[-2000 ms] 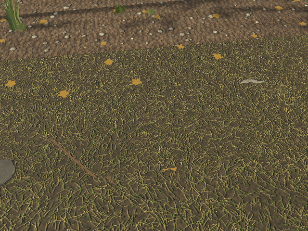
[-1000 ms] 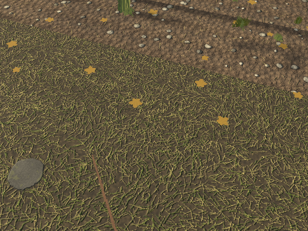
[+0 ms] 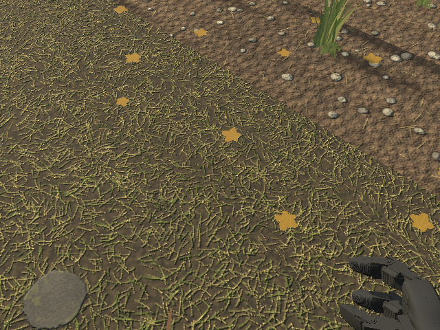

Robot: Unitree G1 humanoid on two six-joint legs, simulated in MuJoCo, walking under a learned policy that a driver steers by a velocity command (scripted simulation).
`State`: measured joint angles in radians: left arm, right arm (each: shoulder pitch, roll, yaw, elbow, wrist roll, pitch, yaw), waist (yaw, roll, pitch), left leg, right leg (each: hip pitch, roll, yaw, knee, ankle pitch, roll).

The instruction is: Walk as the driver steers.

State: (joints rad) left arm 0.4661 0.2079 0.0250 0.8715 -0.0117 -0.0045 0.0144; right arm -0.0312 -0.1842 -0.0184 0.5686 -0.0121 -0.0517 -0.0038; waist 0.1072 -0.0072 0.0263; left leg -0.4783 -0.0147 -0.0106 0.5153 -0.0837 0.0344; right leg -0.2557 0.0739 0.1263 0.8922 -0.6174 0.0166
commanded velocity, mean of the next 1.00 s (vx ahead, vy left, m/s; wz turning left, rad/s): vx -0.07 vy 0.00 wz -0.54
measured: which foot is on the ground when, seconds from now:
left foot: down 0.00-0.32, up 0.34-0.86, down 0.88-1.00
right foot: up 0.00-0.30, down 0.32-0.88, up 0.90-1.00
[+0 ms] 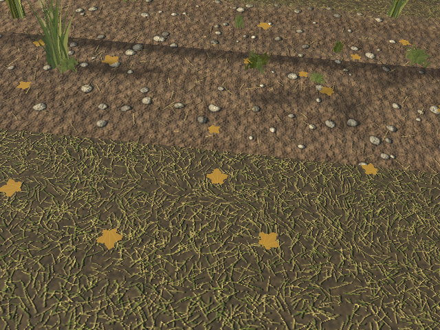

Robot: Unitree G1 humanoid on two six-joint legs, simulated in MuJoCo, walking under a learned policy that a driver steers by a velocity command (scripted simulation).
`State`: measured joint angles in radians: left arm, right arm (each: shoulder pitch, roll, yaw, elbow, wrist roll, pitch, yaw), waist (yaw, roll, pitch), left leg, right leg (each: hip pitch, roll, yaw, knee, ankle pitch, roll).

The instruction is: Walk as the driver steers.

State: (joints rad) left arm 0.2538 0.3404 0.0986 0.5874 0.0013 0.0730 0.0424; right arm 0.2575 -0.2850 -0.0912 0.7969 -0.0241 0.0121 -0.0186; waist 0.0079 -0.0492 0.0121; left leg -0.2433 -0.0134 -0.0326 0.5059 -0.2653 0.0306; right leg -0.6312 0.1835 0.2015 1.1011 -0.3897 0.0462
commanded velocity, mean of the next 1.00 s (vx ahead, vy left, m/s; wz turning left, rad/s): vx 0.12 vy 0.00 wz -0.20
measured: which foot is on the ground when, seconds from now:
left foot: down 0.00-0.58, up 0.60-0.80, down 0.82-1.00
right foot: up 0.00-0.32, down 0.34-0.82, up 0.84-1.00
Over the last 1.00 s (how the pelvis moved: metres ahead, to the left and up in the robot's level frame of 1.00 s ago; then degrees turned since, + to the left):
-0.03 0.03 0.01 -33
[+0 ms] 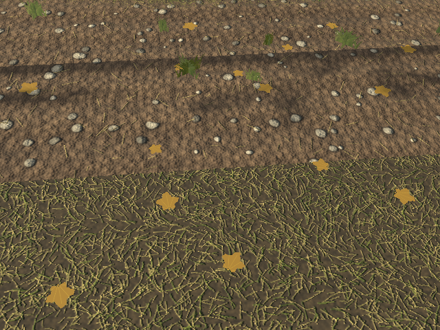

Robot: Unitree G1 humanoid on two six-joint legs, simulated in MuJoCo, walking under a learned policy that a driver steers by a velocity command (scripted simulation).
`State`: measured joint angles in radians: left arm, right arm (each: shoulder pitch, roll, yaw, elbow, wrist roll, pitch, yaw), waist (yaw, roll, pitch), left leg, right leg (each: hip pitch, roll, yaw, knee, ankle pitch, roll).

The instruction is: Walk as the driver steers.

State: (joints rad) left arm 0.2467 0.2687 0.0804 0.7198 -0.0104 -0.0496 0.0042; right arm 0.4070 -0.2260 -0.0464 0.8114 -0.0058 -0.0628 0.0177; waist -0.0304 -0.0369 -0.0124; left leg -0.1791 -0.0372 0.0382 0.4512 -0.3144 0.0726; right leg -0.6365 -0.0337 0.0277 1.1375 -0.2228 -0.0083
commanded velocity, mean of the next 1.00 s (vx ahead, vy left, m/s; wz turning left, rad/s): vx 0.06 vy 0.00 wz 0.00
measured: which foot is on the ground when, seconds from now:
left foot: down 0.00-0.26, up 0.28-0.46, down 0.48-1.00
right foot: up 0.00-0.20, down 0.22-1.00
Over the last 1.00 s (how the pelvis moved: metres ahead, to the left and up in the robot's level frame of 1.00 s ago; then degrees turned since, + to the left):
0.15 0.01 0.00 -10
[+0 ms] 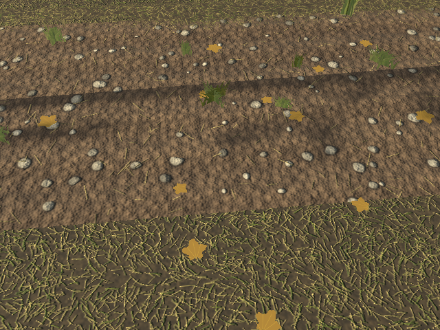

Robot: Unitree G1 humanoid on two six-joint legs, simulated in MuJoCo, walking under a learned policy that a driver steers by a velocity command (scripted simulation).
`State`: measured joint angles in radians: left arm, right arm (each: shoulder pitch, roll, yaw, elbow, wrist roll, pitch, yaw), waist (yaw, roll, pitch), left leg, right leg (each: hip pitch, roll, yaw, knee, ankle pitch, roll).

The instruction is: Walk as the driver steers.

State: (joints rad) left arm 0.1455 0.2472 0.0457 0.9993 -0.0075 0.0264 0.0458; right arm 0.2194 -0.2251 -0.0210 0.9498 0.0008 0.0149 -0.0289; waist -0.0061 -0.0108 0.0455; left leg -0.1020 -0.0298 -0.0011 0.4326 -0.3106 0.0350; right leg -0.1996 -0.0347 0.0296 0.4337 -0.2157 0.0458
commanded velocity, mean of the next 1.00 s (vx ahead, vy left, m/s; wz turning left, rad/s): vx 0.14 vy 0.00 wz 0.00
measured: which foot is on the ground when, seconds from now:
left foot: down 0.00-0.66, up 0.68-1.00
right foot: down 0.00-1.00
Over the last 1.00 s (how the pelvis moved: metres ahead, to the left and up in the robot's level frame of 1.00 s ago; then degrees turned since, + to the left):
0.22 0.05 0.00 0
